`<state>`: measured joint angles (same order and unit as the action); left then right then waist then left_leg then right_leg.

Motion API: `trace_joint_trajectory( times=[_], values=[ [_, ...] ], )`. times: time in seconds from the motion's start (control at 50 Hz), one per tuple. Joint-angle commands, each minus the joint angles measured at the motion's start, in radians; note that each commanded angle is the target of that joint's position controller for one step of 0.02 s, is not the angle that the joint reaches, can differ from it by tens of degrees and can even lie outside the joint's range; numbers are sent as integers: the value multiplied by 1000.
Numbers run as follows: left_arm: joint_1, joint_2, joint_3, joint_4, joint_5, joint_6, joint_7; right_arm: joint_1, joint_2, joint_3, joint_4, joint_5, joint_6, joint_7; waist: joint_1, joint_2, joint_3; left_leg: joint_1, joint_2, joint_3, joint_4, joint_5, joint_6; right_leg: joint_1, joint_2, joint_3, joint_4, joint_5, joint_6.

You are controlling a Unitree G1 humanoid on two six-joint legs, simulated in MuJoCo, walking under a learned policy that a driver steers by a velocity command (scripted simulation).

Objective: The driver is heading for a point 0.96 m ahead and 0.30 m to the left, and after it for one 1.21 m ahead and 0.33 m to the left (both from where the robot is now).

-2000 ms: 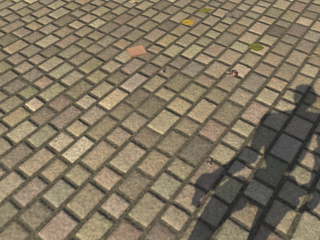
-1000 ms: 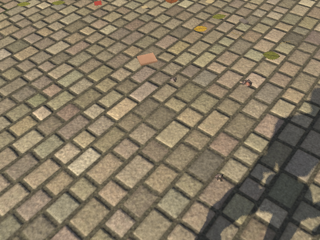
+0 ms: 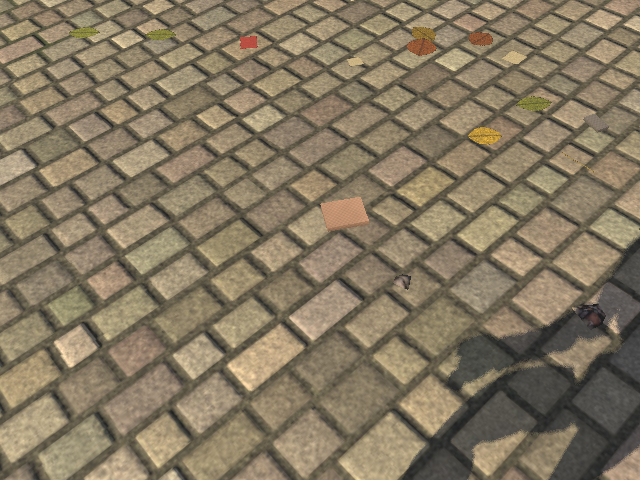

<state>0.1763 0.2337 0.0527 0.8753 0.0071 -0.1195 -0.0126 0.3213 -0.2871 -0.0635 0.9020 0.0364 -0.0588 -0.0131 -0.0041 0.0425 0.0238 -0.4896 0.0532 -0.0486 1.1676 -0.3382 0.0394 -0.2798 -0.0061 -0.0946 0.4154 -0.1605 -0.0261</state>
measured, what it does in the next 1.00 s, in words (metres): walks ahead, turning left: left foot, then right foot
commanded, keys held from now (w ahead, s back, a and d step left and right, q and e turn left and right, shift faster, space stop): w+q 0.78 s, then w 0.22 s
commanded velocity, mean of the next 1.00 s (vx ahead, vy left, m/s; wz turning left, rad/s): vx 0.50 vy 0.00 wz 0.52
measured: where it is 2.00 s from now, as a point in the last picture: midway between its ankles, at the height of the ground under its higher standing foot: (177, 318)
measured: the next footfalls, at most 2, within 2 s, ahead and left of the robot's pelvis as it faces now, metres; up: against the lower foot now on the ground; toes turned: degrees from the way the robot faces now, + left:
left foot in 0.38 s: +0.34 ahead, +0.17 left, +0.00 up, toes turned +17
right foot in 0.86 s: +0.68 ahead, +0.09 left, +0.00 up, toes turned +32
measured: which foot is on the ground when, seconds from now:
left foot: up 0.00-0.36, down 0.38-0.88, up 0.90-1.00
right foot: down 0.00-0.38, up 0.40-0.84, down 0.86-1.00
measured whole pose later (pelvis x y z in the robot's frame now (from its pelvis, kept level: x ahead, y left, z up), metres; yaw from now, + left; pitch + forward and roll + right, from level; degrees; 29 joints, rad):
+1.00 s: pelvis +0.55 +0.13 -0.01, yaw +32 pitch +2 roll -1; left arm 0.17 0.26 0.06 0.77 0.01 -0.12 -0.03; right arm 0.33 -0.28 -0.06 0.76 0.02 -0.04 -0.01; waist -0.01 0.03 0.01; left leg -0.39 -0.03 -0.11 1.18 -0.41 0.04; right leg -0.34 0.05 -0.02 0.47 -0.17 -0.04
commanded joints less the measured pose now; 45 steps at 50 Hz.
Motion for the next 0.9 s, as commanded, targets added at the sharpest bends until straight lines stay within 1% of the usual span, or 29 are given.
trace_joint_trajectory(
  times=[0.02, 0.08, 0.12, 0.16, 0.22, 0.26, 0.28, 0.32, 0.34, 0.36, 0.38, 0.4, 0.42, 0.44, 0.46, 0.48, 0.5, 0.56, 0.6, 0.64, 0.68, 0.72, 0.76, 0.78, 0.82, 0.84, 0.86, 0.88, 0.9],
  values=[
    [11, 108, 28, -22, 5, -15, 4, 31, -12, -15, -72, -2, 19, 3, -7, -140, -18, -151, 92, -46, -1, 93, -4, 123, -266, 190, -269, 118, -144],
    [28, 136, 40, -5, 7, -15, 15, -37, -16, -20, -114, -10, 29, 6, -5, -104, 11, -217, 94, -57, -118, 205, -16, 139, -268, 97, -291, 201, -157],
    [34, 153, 45, -1, 7, -9, 23, -92, -12, -18, -136, -12, 23, 18, 6, -99, 23, -212, 87, -37, -245, 305, -17, 157, -255, 33, -298, 215, -147],
    [50, 170, 49, 1, 2, -2, 29, -171, -4, -12, -163, -15, 18, 34, 33, -89, 41, -195, 78, 8, -355, 372, -12, 174, -252, -19, -302, 215, -138],
    [100, 193, 58, 14, -11, 14, 34, -272, -2, -5, -209, -15, 17, 54, 68, -76, 72, -215, 68, 51, -454, 364, 3, 261, -278, -59, -283, 225, -130],
    [121, 207, 63, 22, -22, 28, 33, -312, -11, -7, -239, -13, 19, 65, 71, -81, 80, -224, 56, 75, -494, 304, 23, 334, -298, -79, -244, 279, -116],
    [120, 216, 67, 22, -26, 36, 33, -317, -19, -10, -251, -13, 19, 70, 63, -88, 75, -205, 40, 94, -508, 261, 38, 359, -304, -93, -209, 357, -106],
    [101, 247, 75, 13, -32, 49, 36, -266, -54, -28, -258, -13, 24, 73, 14, -125, 14, -76, -27, 155, -513, 159, 76, 383, -301, -124, -69, 685, -85],
    [88, 258, 78, 8, -35, 59, 37, -167, -87, -48, -239, -9, 26, 71, -47, -130, -45, 59, -75, 183, -529, 134, 103, 368, -285, -143, 82, 816, -71],
    [77, 249, 72, 0, -37, 64, 39, 0, -145, -82, -195, -7, 29, 60, -135, -105, -131, 307, -122, 183, -594, 192, 141, 271, -243, -166, 305, 791, -37],
    [97, 192, 50, -25, -4, 55, 38, 137, -246, -117, -164, -6, 39, 36, -169, 51, -219, 608, 38, -84, -619, 202, 205, -10, -188, -168, 640, 361, 15],
    [158, 69, 11, -90, 5, 18, 25, 66, -328, -118, -197, -7, 25, 36, -42, 253, -333, 883, 270, -701, -797, 20, 414, -419, 39, 1, 977, -421, 67],
    [39, 162, 26, -107, -36, -26, 9, 103, -234, -90, -206, -19, 12, 45, -123, 111, -369, 887, 289, -765, -906, -28, 389, -529, 7, 188, 1031, -401, 40],
    [-24, 179, 29, -128, -63, -41, 3, 71, -178, -74, -200, -25, -1, 46, -112, 72, -236, 791, 260, -611, -895, 36, 340, -583, -37, 178, 990, -319, 11],
    [-20, 167, 27, -118, -46, -44, 11, -1, -141, -63, -210, -21, -9, 47, -58, -34, -151, 625, 212, -481, -889, 145, 298, -526, -86, 180, 889, -237, 4],
    [-11, 179, 37, -105, -17, -36, 19, -70, -103, -50, -224, -21, -11, 43, -19, -39, -114, 495, 171, -382, -895, 241, 268, -443, -119, 180, 795, -194, 10],
    [10, 183, 42, -101, -10, -21, 18, -105, -93, -44, -240, -30, -11, 39, 10, -20, -92, 406, 146, -339, -918, 300, 260, -376, -133, 184, 752, -165, 17],
    [-6, 146, 38, -122, 8, 9, 19, -83, -128, -52, -238, -25, -18, 23, 25, -27, -67, 299, 114, -265, -955, 423, 269, -335, -117, 157, 621, -87, 62],
    [-85, 127, 30, -151, 11, 14, 22, -48, -148, -58, -229, -21, -17, 9, 3, -20, -38, 278, 88, -226, -960, 429, 251, -359, -95, 148, 479, 29, 85],
    [-157, 109, 22, -174, 7, 11, 16, -21, -147, -58, -222, -16, -11, 1, -25, 7, -23, 259, 48, -191, -949, 371, 215, -327, -62, 145, 316, 166, 88],
    [-220, 100, 16, -196, -2, 6, 7, 7, -148, -59, -214, -14, -6, -2, -53, 31, -12, 245, 36, -192, -939, 308, 189, -278, -29, 137, 194, 255, 84],
    [-263, 109, 17, -219, -11, 0, -1, 40, -150, -60, -200, -11, -3, -2, -71, 44, -7, 266, 53, -230, -917, 276, 179, -254, -13, 146, 139, 274, 76],
    [-279, 132, 23, -234, -14, -9, -10, 63, -140, -58, -192, -7, 3, -5, -72, 49, -10, 333, 75, -285, -859, 261, 172, -254, -5, 165, 88, 233, 61],
    [-277, 143, 27, -238, -14, -14, -14, 65, -140, -58, -192, -8, 7, -8, -67, 55, -13, 362, 87, -315, -830, 261, 168, -244, 0, 170, 70, 196, 52],
    [-220, 159, 34, -226, -14, -24, -19, 57, -136, -58, -190, -14, 14, -13, -40, 91, -26, 408, 109, -342, -775, 323, 155, -189, 0, 154, 56, 124, 24],
    [-145, 170, 43, -205, -9, -29, -17, 46, -122, -52, -191, -15, 16, -13, 0, 98, -54, 410, 86, -330, -716, 412, 137, -87, 12, 128, 16, 127, -2],
    [-37, 202, 57, -183, 5, -34, -13, 39, -85, -37, -198, -21, 13, -8, 50, 80, -140, 372, 32, -287, -567, 472, 107, 99, -34, 157, 25, 140, -46],
    [126, 256, 68, -169, 15, -32, -7, 47, -44, -18, -219, -42, 11, -7, 108, -38, -288, 227, -39, -203, -280, 277, 66, 364, -201, 346, 52, 131, -112],
    [207, 315, 88, -111, 16, -19, -19, 220, 4, -6, -219, -1, 1, -6, 31, -413, -366, -140, -167, -123, 21, -235, -1, 636, -388, 829, -66, -99, -278]
  ],
)
Velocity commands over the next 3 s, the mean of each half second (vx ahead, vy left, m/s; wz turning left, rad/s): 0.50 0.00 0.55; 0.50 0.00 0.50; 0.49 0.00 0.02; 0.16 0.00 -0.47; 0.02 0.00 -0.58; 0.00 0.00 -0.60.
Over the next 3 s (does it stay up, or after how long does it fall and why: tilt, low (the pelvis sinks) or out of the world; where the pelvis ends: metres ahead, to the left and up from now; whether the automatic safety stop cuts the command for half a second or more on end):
stays up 0.88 0.39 0.00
